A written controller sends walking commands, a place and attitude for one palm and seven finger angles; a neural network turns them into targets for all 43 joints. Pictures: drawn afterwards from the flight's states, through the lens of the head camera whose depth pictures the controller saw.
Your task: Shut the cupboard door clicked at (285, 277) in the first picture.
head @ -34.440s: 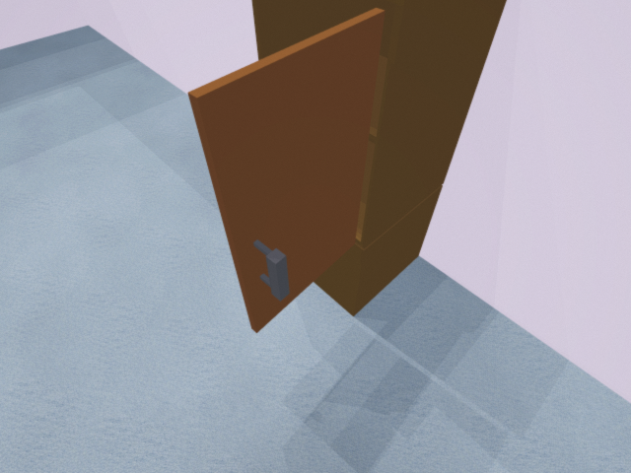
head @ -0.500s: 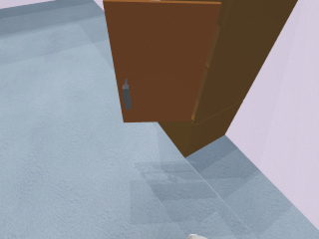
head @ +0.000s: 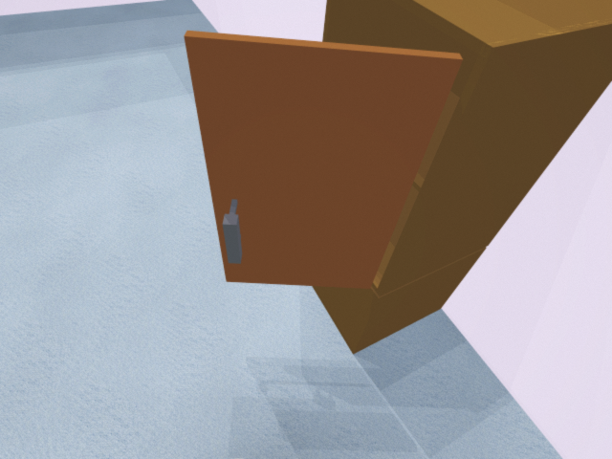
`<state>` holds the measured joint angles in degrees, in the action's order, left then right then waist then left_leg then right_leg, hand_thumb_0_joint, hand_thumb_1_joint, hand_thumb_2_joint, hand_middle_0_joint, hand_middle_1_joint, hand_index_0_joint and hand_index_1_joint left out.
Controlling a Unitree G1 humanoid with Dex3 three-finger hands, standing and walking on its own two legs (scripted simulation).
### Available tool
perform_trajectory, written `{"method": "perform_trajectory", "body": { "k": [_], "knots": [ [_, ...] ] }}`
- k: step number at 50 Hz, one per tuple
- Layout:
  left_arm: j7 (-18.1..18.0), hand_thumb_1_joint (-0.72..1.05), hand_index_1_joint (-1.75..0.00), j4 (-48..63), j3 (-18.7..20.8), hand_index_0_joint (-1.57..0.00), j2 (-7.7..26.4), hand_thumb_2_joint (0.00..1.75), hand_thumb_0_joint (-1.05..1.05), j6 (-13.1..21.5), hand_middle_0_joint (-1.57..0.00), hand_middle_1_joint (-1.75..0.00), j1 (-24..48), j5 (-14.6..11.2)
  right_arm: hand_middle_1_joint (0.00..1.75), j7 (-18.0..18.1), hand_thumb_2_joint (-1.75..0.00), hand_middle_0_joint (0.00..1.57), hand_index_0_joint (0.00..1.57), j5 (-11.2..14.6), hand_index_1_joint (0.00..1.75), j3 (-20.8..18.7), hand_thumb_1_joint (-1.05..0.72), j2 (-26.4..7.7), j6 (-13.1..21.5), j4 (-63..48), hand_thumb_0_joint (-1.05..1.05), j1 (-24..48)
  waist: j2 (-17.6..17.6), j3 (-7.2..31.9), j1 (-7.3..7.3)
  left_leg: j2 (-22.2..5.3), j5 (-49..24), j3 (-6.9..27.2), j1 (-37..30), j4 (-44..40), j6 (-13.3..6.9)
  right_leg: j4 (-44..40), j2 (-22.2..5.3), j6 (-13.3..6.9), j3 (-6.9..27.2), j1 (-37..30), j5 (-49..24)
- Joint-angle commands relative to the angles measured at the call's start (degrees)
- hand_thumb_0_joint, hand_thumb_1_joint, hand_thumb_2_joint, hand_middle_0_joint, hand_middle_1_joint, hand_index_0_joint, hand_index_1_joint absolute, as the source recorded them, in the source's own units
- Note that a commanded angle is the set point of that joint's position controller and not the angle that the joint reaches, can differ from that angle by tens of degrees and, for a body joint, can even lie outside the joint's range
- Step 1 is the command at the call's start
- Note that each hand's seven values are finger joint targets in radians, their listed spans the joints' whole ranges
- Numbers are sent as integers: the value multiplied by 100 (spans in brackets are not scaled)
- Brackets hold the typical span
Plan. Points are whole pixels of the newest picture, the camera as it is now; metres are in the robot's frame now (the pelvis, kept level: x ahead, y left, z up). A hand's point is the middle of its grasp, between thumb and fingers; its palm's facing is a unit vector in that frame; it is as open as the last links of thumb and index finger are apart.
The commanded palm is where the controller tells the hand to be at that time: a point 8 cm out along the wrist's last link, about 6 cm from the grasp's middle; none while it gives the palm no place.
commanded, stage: come to a stop and stand still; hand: left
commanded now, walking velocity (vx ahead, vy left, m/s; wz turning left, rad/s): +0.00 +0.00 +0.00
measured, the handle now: (234, 231) +0.52 +0.17 -0.10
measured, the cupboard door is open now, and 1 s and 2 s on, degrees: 62 62 62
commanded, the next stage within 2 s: look again from close up in 1.12 s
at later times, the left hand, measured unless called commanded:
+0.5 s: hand out of the picture +0.14 +0.17 -0.16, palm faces +0.06 -0.97 -0.23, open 7.3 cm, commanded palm none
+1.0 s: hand out of the picture +0.03 +0.16 -0.16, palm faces +0.02 -0.98 -0.20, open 7.4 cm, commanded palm none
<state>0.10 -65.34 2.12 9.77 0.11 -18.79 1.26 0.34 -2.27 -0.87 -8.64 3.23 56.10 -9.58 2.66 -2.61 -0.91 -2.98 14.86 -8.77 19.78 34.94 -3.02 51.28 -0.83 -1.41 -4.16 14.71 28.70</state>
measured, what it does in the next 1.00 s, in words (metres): steps on the spot: right foot, then left foot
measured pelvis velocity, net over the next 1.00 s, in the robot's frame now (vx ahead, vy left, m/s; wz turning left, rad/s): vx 0.02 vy -0.01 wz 0.00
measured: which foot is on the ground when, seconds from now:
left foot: down 0.00-0.26, up 0.28-0.54, down 0.56-1.00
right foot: up 0.00-0.18, down 0.20-0.56, up 0.58-0.80, down 0.82-1.00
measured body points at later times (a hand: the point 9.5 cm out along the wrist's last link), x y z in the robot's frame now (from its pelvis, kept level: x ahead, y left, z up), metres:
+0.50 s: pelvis +0.06 -0.03 +0.01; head +0.11 -0.02 +0.46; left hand +0.13 +0.22 -0.14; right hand +0.12 -0.28 -0.14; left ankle +0.02 +0.09 -0.69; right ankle +0.09 -0.16 -0.73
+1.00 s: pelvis +0.02 -0.01 +0.01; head +0.04 -0.02 +0.46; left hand +0.03 +0.21 -0.14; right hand +0.06 -0.25 -0.14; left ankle +0.04 +0.09 -0.73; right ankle +0.00 -0.13 -0.73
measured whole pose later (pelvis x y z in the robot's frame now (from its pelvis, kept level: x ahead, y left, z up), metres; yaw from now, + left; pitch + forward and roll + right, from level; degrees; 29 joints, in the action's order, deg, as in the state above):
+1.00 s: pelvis +0.02 -0.01 +0.01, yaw +0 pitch -1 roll +1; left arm -1.5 -62.3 0.4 9.2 -0.9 -15.3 0.8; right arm 1.0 -0.4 -0.7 -10.0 -0.7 61.3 -12.1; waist 0.1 -2.6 0.0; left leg -0.3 11.8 -4.4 11.4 24.1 -0.7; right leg 25.7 0.1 -0.4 0.7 8.9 15.9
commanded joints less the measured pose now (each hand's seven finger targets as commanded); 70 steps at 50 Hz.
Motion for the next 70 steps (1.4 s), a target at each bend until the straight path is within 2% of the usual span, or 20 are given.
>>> {"method": "perform_trajectory", "body": {
  "k": [1, 5, 9, 12, 14, 17, 25, 26, 28, 29, 32, 38, 40, 42, 43, 45, 60, 61, 62, 70],
  "knots": [
    [16, 90, -30, 592, 85, -20, 291, 90, 0, 158, -20, -30, 333, 15, 30, 162, -90, 20, 20, 40, 30, -198, -90, -938, -37, 106, 0, -995, -899, 118, 251, -1736, -1494, 1845, -1220, -2057, -649, 1008, -467, 93, 434, 1589, -384],
    [-77, 90, -30, 483, -7, -20, 47, 90, 0, -20, -20, -30, 31, -40, 30, 227, -90, 20, 20, 86, 30, -128, -90, -861, -94, 97, 0, -480, -783, 483, 12, -1249, -3481, 765, -877, -1476, -453, -1105, -246, 262, 123, 107, -1086],
    [-129, 90, -30, 540, 99, -20, 596, 90, 0, -72, -20, -30, -122, 23, 30, 186, -90, 20, 20, 179, 30, -216, -90, -837, -293, 121, 0, -210, -562, 147, -169, -690, -1490, 592, -358, -1019, 53, -2385, -372, 147, 491, -414, -2920],
    [-142, 90, -30, 750, 179, -20, 1160, 90, 0, -63, -20, -30, 323, 43, 30, 89, -90, 20, 20, 205, 30, -280, -90, -559, -486, 100, 0, -584, 478, 212, 92, 150, 278, 211, -406, -1, 407, -2825, -1512, -514, 1575, -23, -4122],
    [-198, 90, -30, 759, 208, -20, 1151, 90, 0, -5, -20, -30, 344, 28, 30, 118, -90, 20, 20, 184, 30, -299, -90, -621, -566, 93, 0, -622, 1269, 479, -8, 234, 1696, 499, -57, 1267, 464, -2989, -1923, -1011, 1837, -512, -5826],
    [-288, 90, -30, 846, 304, -20, 1216, 90, 0, -29, -20, -30, 358, 50, 30, 141, -90, 20, 20, 238, 30, -297, -90, -682, -553, -37, 0, -340, 810, 824, -168, 304, 1975, 915, 642, 2110, 537, -2564, -2008, -1206, 1623, -1511, -7103],
    [-285, 90, -30, 1103, 332, -20, 1206, 90, 0, -106, -20, -30, 869, 29, 30, 68, -90, 20, 20, 206, 30, -245, -90, -622, -529, -29, 0, -740, 754, 882, 142, 277, 93, 649, -651, -634, 594, -2327, -1479, -634, 1094, -745, -4849],
    [-266, 90, -30, 1112, 298, -20, 1070, 90, 0, -129, -20, -30, 844, -21, 30, 58, -90, 20, 20, 177, 30, -248, -90, -728, -484, 13, 0, -874, 428, 886, 201, 98, -706, 698, -1294, -1301, 539, -2082, -1197, -352, 935, -250, -3833],
    [-248, 90, -30, 1272, 166, -20, 555, 90, 0, -236, -20, -30, 711, -34, 30, 64, -90, 20, 20, 89, 30, -350, -90, -1430, -449, -233, 0, -576, -1734, 480, 114, -1742, -2668, 2334, -753, -1796, -373, -873, -136, 255, 227, 460, 73],
    [-245, 90, -30, 1305, 169, -20, 664, 90, 0, -294, -20, -30, 895, -22, 30, 124, -90, 20, 20, 40, 30, -309, -90, -1372, -438, -287, 0, -395, -1273, 217, 157, -1705, -2634, 2345, -368, -1865, -708, -126, 16, 231, 544, 534, 386],
    [-206, 90, -30, 1118, 197, -20, 686, 90, 0, -335, -20, -30, 737, -40, 30, 237, -90, 20, 20, 58, 30, -190, -90, -1102, -378, -320, 0, -42, -1427, 155, -53, -1210, -3328, 1618, -729, -1541, -661, 533, 5, 240, 825, 776, -94],
    [-165, 90, -30, 984, 40, -20, 548, 90, 0, -201, -20, -30, 498, -47, 30, 192, -90, 20, 20, 143, 30, -228, -90, -1059, -354, -80, 0, -276, -971, 351, 26, -1060, -2654, 1519, -1065, -1379, -539, -1813, -5, 210, 388, -224, -870],
    [-199, 90, -30, 815, 25, -20, 643, 90, 0, -92, -20, -30, 178, -36, 30, 160, -90, 20, 20, 218, 30, -216, -90, -942, -339, -32, 0, -279, -443, 511, -24, -574, -1665, 1326, -923, -1024, -83, -3100, -247, 73, 910, -753, -2232],
    [-189, 90, -30, 832, -14, -20, 913, 90, 0, -35, -20, -30, 503, -33, 30, 85, -90, 20, 20, 258, 30, -162, -90, -689, -364, 8, 0, -394, -119, 158, 249, -75, -152, 984, -1063, -1147, 277, -3336, -971, -209, 1411, 28, -1952],
    [-183, 90, -30, 791, -9, -20, 811, 90, 0, 6, -20, -30, 575, -26, 30, 82, -90, 20, 20, 213, 30, -149, -90, -587, -393, 80, 0, -443, 264, 174, 291, -12, -472, 896, -1247, -1129, 300, -3299, -801, -228, 1419, 102, -2230],
    [-201, 90, -30, 705, -34, -20, 706, 90, 0, 59, -20, -30, 514, -55, 30, 93, -90, 20, 20, 188, 30, -149, -90, -680, -368, 240, 0, -562, 639, 300, 268, -112, -691, 886, -1440, -1135, 292, -3309, -712, -197, 1321, 26, -2413],
    [-216, 90, -30, 249, -103, -20, 390, 90, 0, 13, -20, -30, 20, -92, 30, 158, -90, 20, 20, 170, 30, -2, -90, -519, -292, 802, 0, -983, -279, -242, 93, -245, -280, 1007, -1054, -1762, 262, -3520, -427, -77, 1098, -172, -1472],
    [-430, 90, -30, 162, -198, -20, 522, 90, 0, 251, -20, -30, -376, 38, 30, 74, -90, 20, 20, 181, 30, 27, -90, -662, -143, 419, 0, -386, -762, -391, -89, -292, -972, 799, -593, -483, 378, -3255, -755, -14, 1171, -95, -3405],
    [-389, 90, -30, 437, -125, -20, 836, 90, 0, 279, -20, -30, -109, -37, 30, 45, -90, 20, 20, 169, 30, 36, -90, -343, -210, 294, 0, -802, -642, 66, 265, -106, 62, 907, -737, -662, 347, -3268, -907, -209, 1383, -70, -2075],
    [-266, 90, -30, 620, -186, -20, 462, 90, 0, 181, -20, -30, -22, -47, 30, 75, -90, 20, 20, 123, 30, 36, -90, -606, -148, 149, 0, -1086, -256, -121, 149, -255, -197, 1239, -390, -1139, 104, -2681, -309, -169, 896, 43, -1159]
  ]
}}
